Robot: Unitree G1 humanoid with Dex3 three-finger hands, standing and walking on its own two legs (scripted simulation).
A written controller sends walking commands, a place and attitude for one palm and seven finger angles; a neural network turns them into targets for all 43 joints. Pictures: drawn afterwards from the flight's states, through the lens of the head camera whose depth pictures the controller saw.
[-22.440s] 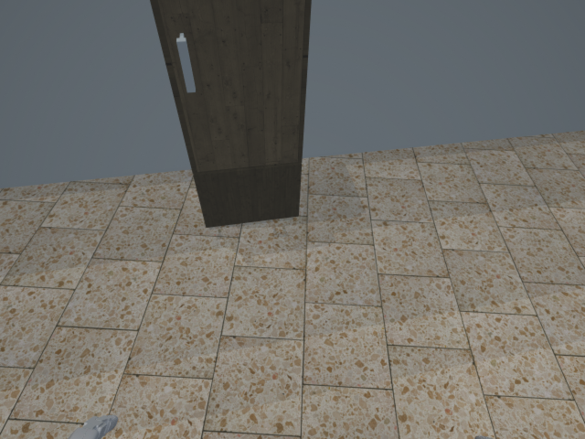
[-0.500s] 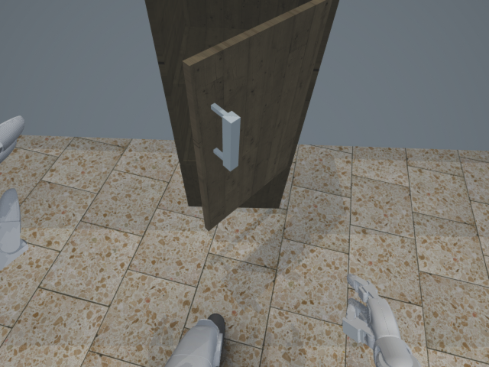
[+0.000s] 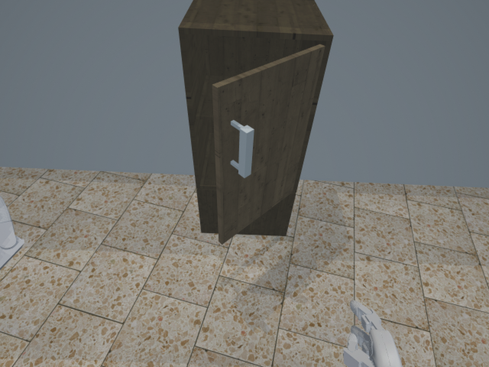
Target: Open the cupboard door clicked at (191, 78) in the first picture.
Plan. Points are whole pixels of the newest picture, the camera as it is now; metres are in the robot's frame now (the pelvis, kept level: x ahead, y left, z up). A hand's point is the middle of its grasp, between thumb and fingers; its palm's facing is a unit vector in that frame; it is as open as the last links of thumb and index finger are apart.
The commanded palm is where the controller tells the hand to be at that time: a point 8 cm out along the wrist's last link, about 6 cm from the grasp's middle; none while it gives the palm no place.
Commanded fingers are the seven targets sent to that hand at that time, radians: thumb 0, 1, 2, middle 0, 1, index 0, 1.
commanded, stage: stop stepping back and stand still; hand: left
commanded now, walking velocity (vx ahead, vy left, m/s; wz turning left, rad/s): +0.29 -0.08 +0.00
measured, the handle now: (239, 148) +0.62 +0.04 +0.01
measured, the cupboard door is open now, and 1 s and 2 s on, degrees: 44 44 44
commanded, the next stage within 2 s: let the arm hang, fingers relaxed in 0.46 s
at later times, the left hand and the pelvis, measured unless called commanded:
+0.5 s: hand (19, 238) +0.21 +0.27 +0.19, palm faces +0.42 -0.72 -0.56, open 7.4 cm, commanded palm +0.14 +0.31 +0.18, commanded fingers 0.00 0.90 0.90 -0.20 -0.30 -0.20 -0.30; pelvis +0.00 +0.01 +0.00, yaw +0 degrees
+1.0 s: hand out of the picture +0.00 +0.21 -0.17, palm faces +0.10 -0.98 -0.20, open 7.0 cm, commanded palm none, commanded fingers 0.00 0.90 0.90 -0.20 -0.30 -0.20 -0.30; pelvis -0.02 +0.02 +0.01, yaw +4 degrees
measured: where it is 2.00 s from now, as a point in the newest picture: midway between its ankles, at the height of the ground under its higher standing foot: outside the picture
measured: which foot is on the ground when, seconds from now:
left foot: down 0.00-0.04, up 0.06-0.30, down 0.32-0.56, up 0.58-0.78, down 0.80-1.00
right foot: down 0.00-1.00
